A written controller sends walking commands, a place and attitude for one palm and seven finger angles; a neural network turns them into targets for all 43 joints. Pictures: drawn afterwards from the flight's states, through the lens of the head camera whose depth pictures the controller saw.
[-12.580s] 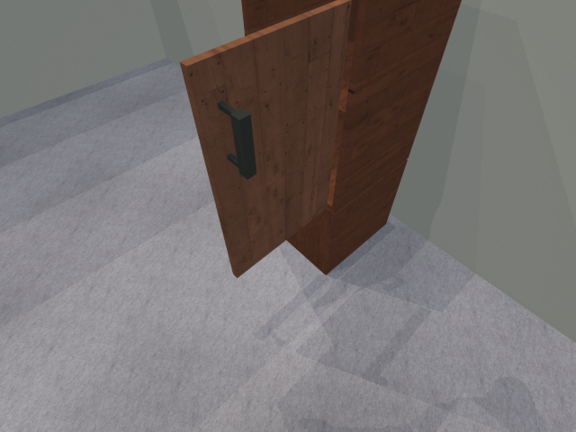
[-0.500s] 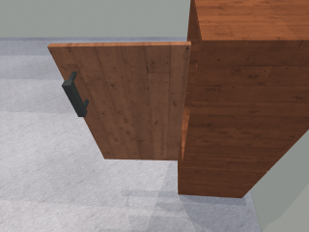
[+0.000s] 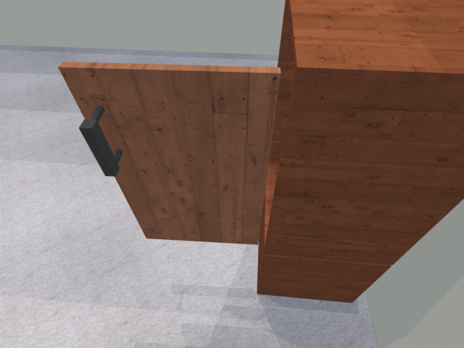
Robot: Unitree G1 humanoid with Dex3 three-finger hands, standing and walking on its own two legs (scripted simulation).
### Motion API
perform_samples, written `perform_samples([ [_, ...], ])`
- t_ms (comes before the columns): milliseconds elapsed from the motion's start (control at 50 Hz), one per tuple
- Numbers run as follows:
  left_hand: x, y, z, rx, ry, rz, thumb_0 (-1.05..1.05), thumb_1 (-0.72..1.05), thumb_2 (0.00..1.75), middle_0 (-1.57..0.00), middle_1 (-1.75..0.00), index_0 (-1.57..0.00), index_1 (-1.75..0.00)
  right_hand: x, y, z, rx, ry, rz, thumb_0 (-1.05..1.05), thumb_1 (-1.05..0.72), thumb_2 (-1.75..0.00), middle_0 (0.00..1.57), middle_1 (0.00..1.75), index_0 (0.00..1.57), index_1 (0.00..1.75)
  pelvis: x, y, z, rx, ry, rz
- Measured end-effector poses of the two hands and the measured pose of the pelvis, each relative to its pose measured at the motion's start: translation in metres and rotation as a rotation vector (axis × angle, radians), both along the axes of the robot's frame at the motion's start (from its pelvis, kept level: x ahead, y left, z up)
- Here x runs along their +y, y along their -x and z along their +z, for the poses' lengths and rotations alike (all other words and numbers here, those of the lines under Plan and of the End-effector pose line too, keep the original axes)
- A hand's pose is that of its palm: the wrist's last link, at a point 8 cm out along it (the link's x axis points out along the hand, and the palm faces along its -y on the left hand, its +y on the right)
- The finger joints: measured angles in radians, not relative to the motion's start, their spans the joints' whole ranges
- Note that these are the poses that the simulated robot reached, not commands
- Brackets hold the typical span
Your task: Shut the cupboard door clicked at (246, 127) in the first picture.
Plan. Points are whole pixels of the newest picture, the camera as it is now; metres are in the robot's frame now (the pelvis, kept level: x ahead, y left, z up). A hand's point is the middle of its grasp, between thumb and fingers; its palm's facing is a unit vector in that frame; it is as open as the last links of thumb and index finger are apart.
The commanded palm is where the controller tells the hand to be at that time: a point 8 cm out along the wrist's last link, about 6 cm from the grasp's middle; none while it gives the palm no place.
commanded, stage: come to a stop and stand still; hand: left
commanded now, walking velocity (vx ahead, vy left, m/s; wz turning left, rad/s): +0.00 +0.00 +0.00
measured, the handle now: (105, 142) +0.45 +0.27 +0.11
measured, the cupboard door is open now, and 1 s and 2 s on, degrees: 92 92 92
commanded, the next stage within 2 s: look again from close up in 0.02 s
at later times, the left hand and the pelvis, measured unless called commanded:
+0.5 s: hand out of the picture +0.00 +0.16 -0.17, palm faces +0.02 -0.98 -0.20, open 7.3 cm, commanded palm none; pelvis +0.01 -0.01 +0.00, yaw +0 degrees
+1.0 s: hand out of the picture -0.01 +0.17 -0.18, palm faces +0.07 -0.97 -0.22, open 7.3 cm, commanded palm none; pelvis +0.00 +0.00 +0.00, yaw +1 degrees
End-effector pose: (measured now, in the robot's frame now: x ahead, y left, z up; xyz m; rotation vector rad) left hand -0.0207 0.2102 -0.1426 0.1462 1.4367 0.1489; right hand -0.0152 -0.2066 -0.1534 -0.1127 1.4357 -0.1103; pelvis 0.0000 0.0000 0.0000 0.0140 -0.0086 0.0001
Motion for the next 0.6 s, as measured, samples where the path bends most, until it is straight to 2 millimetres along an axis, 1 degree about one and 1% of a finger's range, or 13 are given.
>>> perform_samples([
  [280, 0.000, -0.010, 0.001, -0.006, -0.012, 0.006, 0.01, 0.92, 0.90, -0.20, -0.30, -0.20, -0.30, -0.005, -0.008, 0.000, 0.005, 0.003, 0.005, 0.01, -0.91, -0.90, 0.20, 0.30, 0.20, 0.30, -0.005, -0.007, 0.000, 0.003, -0.001, 0.003],
  [600, -0.002, -0.012, 0.001, -0.005, -0.011, 0.014, 0.01, 0.92, 0.90, -0.20, -0.30, -0.20, -0.30, -0.006, -0.010, 0.000, 0.009, 0.005, 0.004, 0.01, -0.91, -0.90, 0.20, 0.30, 0.20, 0.30, -0.006, -0.011, 0.000, 0.003, -0.002, 0.005],
])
